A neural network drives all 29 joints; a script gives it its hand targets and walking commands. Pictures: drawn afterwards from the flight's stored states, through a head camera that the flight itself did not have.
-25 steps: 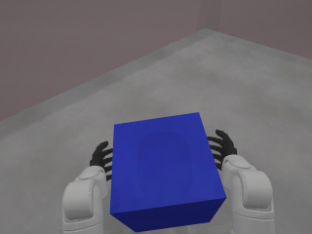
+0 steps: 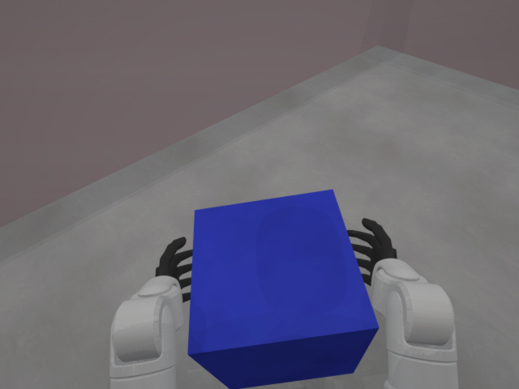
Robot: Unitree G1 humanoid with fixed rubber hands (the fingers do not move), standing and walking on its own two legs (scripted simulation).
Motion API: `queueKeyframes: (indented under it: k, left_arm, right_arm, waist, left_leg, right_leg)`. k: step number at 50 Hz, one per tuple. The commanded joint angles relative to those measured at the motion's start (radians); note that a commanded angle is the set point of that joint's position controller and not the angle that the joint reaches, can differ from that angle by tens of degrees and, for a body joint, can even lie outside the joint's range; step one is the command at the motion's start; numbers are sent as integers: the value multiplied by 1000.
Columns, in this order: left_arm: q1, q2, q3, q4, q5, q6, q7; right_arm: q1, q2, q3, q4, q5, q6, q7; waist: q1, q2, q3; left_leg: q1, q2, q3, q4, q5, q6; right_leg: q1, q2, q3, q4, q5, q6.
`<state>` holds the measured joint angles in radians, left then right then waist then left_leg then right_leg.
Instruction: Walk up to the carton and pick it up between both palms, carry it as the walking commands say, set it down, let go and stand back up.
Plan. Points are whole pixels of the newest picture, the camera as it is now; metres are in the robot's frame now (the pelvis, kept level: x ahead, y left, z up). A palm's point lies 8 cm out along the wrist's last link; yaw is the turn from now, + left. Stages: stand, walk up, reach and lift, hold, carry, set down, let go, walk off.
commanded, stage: carry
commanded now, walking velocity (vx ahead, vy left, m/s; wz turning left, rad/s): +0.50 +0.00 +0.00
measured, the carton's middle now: (278, 296) +0.28 +0.00 +0.00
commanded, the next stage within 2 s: none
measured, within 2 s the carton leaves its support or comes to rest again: neither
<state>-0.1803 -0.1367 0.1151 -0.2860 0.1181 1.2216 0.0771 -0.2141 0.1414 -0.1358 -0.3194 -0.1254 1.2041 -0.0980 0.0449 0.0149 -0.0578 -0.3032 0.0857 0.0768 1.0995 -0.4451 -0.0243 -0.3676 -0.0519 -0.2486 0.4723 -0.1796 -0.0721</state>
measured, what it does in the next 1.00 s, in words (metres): walks ahead: left foot, then right foot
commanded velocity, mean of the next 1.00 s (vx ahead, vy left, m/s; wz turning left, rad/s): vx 0.07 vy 0.00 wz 0.00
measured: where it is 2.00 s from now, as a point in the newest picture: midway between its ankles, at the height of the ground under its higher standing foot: (289, 325)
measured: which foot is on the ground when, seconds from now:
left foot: up 0.00-0.30, down 0.32-0.96, up 0.98-1.00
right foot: down 0.00-0.36, up 0.38-0.54, down 0.56-1.00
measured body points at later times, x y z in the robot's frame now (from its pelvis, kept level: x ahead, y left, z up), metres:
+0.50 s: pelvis +0.30 +0.00 +0.00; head +0.35 +0.01 +0.45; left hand +0.60 +0.14 +0.04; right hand +0.60 -0.16 +0.07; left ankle +0.36 +0.09 -0.74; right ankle +0.21 -0.10 -0.71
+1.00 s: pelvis +0.47 -0.05 +0.02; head +0.48 -0.06 +0.47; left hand +0.76 +0.09 +0.09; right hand +0.76 -0.21 +0.10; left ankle +0.38 +0.09 -0.68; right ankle +0.37 -0.13 -0.72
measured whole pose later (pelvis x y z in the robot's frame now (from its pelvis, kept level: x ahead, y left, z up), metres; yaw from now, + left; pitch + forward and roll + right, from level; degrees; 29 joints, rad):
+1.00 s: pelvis +0.47 -0.05 +0.02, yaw +0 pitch +5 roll +3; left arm -0.19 -0.14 0.12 -0.25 0.12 1.16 0.07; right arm -0.20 0.14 -0.12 -0.29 -0.13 1.12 -0.10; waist -0.01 -0.03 -0.10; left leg -0.27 0.09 0.20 0.69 -0.25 -0.02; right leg -0.11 -0.06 -0.18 0.36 -0.21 0.01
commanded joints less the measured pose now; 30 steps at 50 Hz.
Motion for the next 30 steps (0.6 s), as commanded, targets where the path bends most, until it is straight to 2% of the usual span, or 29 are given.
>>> queueKeyframes:
  k: [1, 2, 4, 6, 7, 8, 12, 14, 15, 16, 17, 18, 19, 20, 21, 22, 23, 25, 26, 27, 28, 29, 30]
  left_arm:
    - [-551, -972, -747, -148, -469, -24, -264]
    - [-557, -975, -744, -158, -468, -24, -262]
    - [-524, -960, -729, -156, -455, -23, -260]
    - [-499, -947, -726, -149, -446, -21, -264]
    - [-490, -942, -724, -140, -442, -19, -266]
    - [-489, -935, -722, -136, -440, -17, -266]
    - [-475, -906, -699, -115, -418, -7, -259]
    - [-477, -887, -682, -93, -406, -3, -252]
    - [-475, -868, -668, -73, -396, -3, -251]
    - [-471, -848, -651, -51, -380, -6, -251]
    - [-471, -819, -600, 19, -339, -18, -253]
    - [-551, -866, -702, -84, -415, -14, -254]
    - [-541, -882, -703, -61, -413, -11, -253]
    - [-522, -914, -695, -73, -401, -27, -250]
    - [-518, -945, -700, -97, -402, -36, -247]
    - [-528, -971, -708, -115, -406, -40, -243]
    - [-543, -978, -717, -137, -408, -48, -236]
    - [-498, -978, -705, -146, -389, -57, -221]
    - [-460, -974, -713, -158, -384, -58, -217]
    - [-430, -971, -721, -167, -385, -56, -216]
    - [-418, -964, -727, -172, -388, -52, -218]
    - [-430, -951, -726, -157, -381, -53, -226]
    - [-454, -902, -693, -122, -359, -54, -231]
  right_arm:
    - [-395, 964, 710, -30, 385, 4, 238]
    - [-377, 970, 710, -26, 387, 2, 240]
    - [-339, 964, 708, -16, 383, -1, 240]
    - [-337, 957, 715, -23, 382, -2, 237]
    - [-347, 955, 720, -28, 384, 0, 236]
    - [-351, 951, 725, -29, 386, 3, 236]
    - [-362, 919, 737, -27, 401, 19, 246]
    - [-347, 906, 727, 4, 397, 24, 250]
    - [-335, 899, 711, 28, 383, 19, 250]
    - [-344, 889, 686, 41, 362, 13, 251]
    - [-337, 873, 627, 109, 318, 0, 254]
    - [-367, 892, 664, 34, 362, -2, 255]
    - [-395, 899, 664, 22, 392, -5, 257]
    - [-392, 930, 666, 18, 398, -11, 259]
    - [-394, 970, 678, -4, 402, -17, 260]
    - [-401, 993, 688, -3, 404, -18, 260]
    - [-400, 1010, 702, -6, 411, -22, 263]
    - [-388, 1003, 718, -22, 421, -35, 264]
    - [-377, 992, 728, -47, 426, -37, 264]
    - [-363, 977, 732, -62, 428, -36, 262]
    - [-338, 966, 728, -56, 420, -33, 259]
    - [-323, 952, 703, -27, 399, -29, 255]
    - [-317, 941, 692, 10, 378, -32, 256]
  waist:
    - [-25, -29, -319]
    - [-25, -53, -308]
    - [-23, -113, -285]
    - [-28, -130, -239]
    - [-29, -130, -212]
    - [-32, -134, -186]
    - [-33, -155, -146]
    - [-48, -154, -179]
    - [-65, -123, -214]
    - [-78, -93, -258]
    - [-88, 7, -311]
    - [-88, 249, -388]
    - [-72, 212, -455]
    - [-72, 141, -443]
    - [-72, 102, -436]
    - [-66, 83, -398]
    - [-61, 98, -384]
    - [-44, 135, -404]
    - [-30, 120, -420]
    - [-24, 94, -422]
    - [-32, 91, -426]
    - [-43, 59, -425]
    - [-46, -33, -404]
  left_leg:
    - [-367, 40, -92, 58, 69, 36]
    - [-353, 45, -76, -28, 99, 35]
    - [-323, 36, -33, -148, 133, 19]
    - [-322, 35, 8, -286, 182, 0]
    - [-305, 30, 34, -362, 216, -6]
    - [-288, 18, 64, -427, 244, -9]
    - [-184, -57, 155, -552, 402, 5]
    - [-38, -102, 203, -624, 476, 16]
    - [95, -129, 231, -732, 572, 15]
    - [259, -80, 167, -771, 669, 10]
    - [430, 96, -53, -709, 989, 25]
    - [692, 300, -299, -656, 1294, 182]
    - [675, 341, -338, -680, 1238, 235]
    - [618, 314, -261, -704, 1196, 212]
    - [581, 285, -210, -719, 1133, 179]
    - [528, 253, -152, -740, 1102, 151]
    - [503, 228, -111, -759, 1054, 132]
    - [455, 198, -47, -749, 942, 127]
    - [426, 170, 5, -716, 871, 110]
    - [367, 136, 55, -688, 792, 80]
    - [305, 118, 64, -682, 702, 57]
    - [320, 105, 63, -697, 625, 40]
    - [311, 93, 56, -677, 647, 36]
  right_leg:
    - [553, -310, 351, -187, 372, -68]
    - [544, -298, 311, -211, 296, -45]
    - [511, -292, 280, -268, 192, -55]
    - [492, -280, 218, -301, 181, -76]
    - [470, -261, 176, -304, 204, -75]
    - [452, -239, 142, -300, 249, -70]
    - [440, -195, 46, -190, 638, -20]
    - [421, -158, -5, -58, 753, 14]
    - [398, -112, -45, 59, 763, 47]
    - [311, -77, -37, 174, 651, 80]
    - [152, -47, 5, 318, 318, 100]
    - [-68, 54, 86, 502, -306, 106]
    - [-72, 26, 190, 584, -412, 81]
    - [-68, 2, 223, 581, -410, 74]
    - [-61, -19, 247, 493, -397, 68]
    - [-50, -44, 247, 313, -393, 74]
    - [-18, -39, 225, 172, -383, 83]
    - [102, -7, 165, -10, -313, 89]
    - [177, 1, 128, -122, -164, 91]
    - [264, -16, 108, -204, 76, 99]
    - [334, -41, 109, -191, 190, 104]
    - [294, -96, 147, -161, 235, 105]
    - [302, -136, 161, -81, 494, 109]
